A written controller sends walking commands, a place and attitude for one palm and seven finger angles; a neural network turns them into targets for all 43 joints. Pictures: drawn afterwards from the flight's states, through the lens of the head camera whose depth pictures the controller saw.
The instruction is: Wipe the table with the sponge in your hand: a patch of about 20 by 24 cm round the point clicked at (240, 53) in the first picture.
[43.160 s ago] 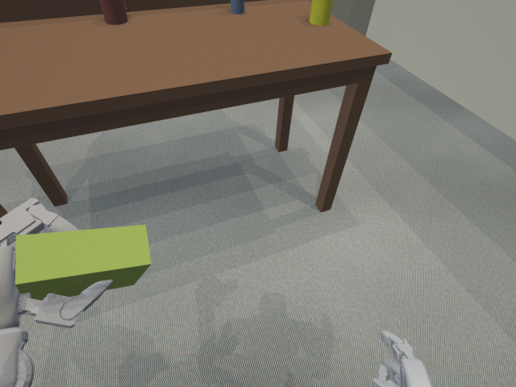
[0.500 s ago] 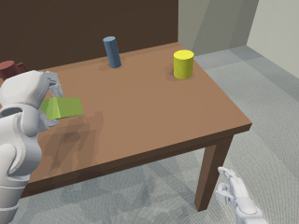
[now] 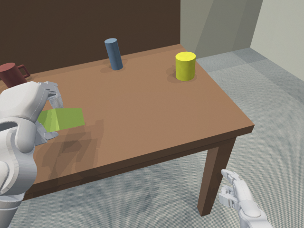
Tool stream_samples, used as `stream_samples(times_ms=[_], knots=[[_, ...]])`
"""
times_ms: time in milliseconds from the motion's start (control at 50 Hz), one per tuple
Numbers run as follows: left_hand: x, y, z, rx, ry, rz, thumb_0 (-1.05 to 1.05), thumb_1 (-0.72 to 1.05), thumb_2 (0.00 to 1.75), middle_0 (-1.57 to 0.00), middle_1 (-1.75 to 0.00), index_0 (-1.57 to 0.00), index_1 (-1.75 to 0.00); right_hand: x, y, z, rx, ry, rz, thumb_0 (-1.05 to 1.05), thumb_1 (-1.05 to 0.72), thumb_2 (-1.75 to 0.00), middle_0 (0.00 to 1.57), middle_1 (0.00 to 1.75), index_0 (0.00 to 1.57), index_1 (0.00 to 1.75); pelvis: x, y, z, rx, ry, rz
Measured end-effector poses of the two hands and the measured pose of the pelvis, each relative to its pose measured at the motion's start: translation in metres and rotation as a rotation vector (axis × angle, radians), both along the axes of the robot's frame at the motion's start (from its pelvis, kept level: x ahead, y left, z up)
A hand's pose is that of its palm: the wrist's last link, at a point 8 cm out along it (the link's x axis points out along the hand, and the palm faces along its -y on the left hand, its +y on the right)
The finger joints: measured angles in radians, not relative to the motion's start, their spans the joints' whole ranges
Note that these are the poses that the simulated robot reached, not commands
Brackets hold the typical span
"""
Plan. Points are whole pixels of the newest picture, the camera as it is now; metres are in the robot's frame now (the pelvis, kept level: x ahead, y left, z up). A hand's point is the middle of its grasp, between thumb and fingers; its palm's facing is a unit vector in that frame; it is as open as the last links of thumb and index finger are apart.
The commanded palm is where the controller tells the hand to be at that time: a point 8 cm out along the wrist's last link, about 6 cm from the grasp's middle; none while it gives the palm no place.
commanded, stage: bring the sponge back beside the body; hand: left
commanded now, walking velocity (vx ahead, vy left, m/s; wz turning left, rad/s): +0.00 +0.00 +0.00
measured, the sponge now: (55, 121) +0.28 +0.31 +0.17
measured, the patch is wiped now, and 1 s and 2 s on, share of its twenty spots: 1.00 1.00 1.00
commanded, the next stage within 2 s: step back with the hand held close in 1.20 s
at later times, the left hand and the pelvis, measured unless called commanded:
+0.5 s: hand (38, 128) +0.22 +0.28 +0.22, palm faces +0.27 -0.10 -0.96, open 8.5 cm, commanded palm +0.16 +0.28 +0.29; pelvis -0.01 +0.00 +0.00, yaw +0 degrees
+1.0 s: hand (27, 138) +0.19 +0.28 +0.22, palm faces +0.32 -0.11 -0.94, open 8.5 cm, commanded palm +0.13 +0.28 +0.29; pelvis -0.02 +0.00 +0.00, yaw -1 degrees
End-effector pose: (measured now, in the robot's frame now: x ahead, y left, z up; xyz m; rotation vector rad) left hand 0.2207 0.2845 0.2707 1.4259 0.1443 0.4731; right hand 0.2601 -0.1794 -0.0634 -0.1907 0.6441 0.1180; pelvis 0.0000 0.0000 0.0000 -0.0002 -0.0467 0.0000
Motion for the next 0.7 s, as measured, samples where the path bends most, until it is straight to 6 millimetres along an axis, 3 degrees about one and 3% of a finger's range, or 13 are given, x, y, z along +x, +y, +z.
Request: stream_samples(times_ms=[700], knots=[[-0.051, -0.012, -0.002, -0.015, -0.065, -0.032, -0.01, -0.43, 1.10, -0.85, -1.45, -0.93, -1.47, -0.013, -0.001, 0.010, -0.010, -0.052, 0.003, 0.02, -0.91, -0.90, 0.20, 0.30, 0.20, 0.30, -0.016, -0.003, -0.001, -0.002, -0.041, -0.013]])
